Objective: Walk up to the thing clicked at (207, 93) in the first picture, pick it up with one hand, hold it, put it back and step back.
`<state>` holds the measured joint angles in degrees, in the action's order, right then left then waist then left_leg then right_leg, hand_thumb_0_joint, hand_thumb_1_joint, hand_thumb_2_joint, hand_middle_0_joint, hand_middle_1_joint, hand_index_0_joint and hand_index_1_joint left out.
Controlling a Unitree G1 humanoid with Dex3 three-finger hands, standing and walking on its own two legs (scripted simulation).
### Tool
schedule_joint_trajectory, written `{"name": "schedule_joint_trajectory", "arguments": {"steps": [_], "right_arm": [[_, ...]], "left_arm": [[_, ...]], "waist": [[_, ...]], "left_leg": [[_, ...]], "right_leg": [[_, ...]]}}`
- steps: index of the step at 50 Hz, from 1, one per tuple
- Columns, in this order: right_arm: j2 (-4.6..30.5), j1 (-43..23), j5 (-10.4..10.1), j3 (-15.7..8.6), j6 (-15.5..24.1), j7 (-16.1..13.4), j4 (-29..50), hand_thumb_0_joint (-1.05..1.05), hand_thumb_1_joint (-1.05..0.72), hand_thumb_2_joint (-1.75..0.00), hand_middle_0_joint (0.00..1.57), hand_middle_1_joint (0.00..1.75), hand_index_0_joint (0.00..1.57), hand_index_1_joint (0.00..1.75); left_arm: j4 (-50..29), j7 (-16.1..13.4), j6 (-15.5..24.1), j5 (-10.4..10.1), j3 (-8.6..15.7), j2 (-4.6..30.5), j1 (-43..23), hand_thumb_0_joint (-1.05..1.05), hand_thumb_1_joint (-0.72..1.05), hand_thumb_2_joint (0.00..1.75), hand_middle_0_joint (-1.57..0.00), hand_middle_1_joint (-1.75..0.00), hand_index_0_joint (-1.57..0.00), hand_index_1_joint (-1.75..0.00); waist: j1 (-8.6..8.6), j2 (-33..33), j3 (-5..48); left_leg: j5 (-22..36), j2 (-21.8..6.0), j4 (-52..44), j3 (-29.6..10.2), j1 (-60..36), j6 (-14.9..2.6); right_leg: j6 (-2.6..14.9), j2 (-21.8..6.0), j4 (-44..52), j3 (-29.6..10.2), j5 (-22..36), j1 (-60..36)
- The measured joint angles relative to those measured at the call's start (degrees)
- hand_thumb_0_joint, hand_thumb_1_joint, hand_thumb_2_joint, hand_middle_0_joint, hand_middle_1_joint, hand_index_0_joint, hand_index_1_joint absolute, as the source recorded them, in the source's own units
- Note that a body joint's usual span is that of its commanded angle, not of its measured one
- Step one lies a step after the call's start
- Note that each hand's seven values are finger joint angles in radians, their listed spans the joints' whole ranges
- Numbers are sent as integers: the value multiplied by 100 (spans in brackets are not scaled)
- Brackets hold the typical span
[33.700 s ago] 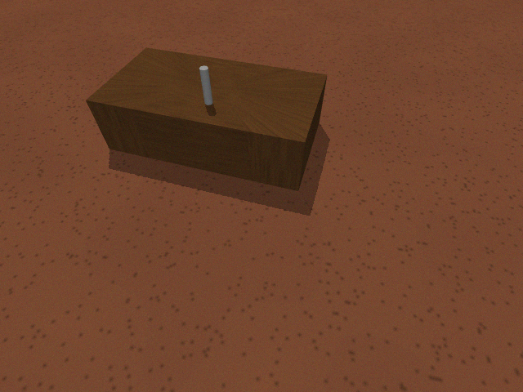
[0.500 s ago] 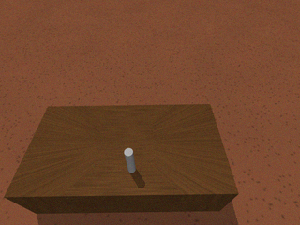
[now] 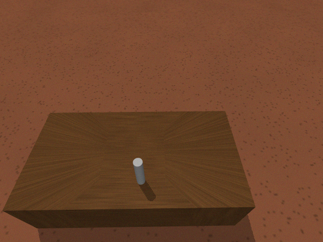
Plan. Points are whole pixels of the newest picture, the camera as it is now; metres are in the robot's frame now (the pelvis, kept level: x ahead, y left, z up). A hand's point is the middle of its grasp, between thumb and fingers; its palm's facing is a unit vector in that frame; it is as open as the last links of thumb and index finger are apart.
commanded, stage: stand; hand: left
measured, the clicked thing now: (139, 172) +0.47 +0.12 -0.36
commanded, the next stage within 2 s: step back in 0.94 s
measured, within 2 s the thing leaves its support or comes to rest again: neither
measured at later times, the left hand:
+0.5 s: hand out of the picture +0.07 +0.26 -0.16, palm faces -0.02 -0.94 -0.34, open 7.3 cm
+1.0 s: hand out of the picture +0.08 +0.26 -0.16, palm faces -0.01 -0.94 -0.35, open 7.3 cm
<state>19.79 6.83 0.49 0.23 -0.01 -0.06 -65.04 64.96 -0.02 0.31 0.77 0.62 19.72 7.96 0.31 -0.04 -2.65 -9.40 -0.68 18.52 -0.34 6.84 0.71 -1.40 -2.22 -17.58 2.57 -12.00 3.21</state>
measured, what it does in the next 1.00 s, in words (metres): stands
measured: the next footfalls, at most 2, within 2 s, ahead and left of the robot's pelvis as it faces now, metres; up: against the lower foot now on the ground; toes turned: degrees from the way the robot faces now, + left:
left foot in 1.44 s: -0.06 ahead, +0.14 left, +0.00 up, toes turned -1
right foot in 1.82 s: -0.14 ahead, -0.11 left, +0.00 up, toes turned -2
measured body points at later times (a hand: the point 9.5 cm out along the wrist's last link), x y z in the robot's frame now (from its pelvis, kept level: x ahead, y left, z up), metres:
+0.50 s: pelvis +0.00 +0.00 +0.00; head +0.02 +0.00 +0.45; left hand +0.07 +0.30 -0.13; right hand +0.08 -0.29 -0.13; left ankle +0.01 +0.13 -0.75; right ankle -0.03 -0.13 -0.75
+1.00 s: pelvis +0.01 +0.00 +0.00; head +0.03 +0.00 +0.45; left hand +0.08 +0.31 -0.14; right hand +0.09 -0.30 -0.13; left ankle +0.01 +0.13 -0.75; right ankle -0.03 -0.13 -0.75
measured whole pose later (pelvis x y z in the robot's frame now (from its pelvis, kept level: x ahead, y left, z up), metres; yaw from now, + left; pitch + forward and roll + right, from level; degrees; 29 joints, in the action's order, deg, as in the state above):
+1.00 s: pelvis +0.01 +0.00 +0.00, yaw -1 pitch -1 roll +0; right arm 20.1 5.0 -0.2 -0.5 -0.6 0.3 -63.2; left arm 62.0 -0.2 -0.3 -0.1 1.2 20.2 6.9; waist 0.3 0.3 -4.0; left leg -11.3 -0.5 21.4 0.5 8.5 0.3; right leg -1.6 -2.5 -20.9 1.6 -13.9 5.4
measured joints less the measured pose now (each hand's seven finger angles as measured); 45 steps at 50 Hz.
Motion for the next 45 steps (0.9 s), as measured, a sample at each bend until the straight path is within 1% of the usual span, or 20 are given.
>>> {"name": "schedule_joint_trajectory", "arguments": {"steps": [45], "right_arm": [[6, -86, -14, -5, 32, 8, 44, 1, -90, -90, 20, 30, 20, 30]], "left_arm": [[-85, 3, 7, -17, -29, 1, -60, 1, 91, 90, -20, -30, -21, -30]], "waist": [[4, 15, -36]], "left_leg": [[-96, 20, -1, 63, -38, -29]], "right_leg": [[-34, -25, 40, -59, -53, -33]]}}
